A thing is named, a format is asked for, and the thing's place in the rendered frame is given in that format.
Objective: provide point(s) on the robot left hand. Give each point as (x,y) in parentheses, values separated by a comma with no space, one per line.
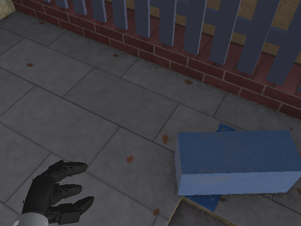
(46,191)

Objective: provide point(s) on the left robot forearm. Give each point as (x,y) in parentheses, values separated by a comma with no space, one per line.
(30,219)

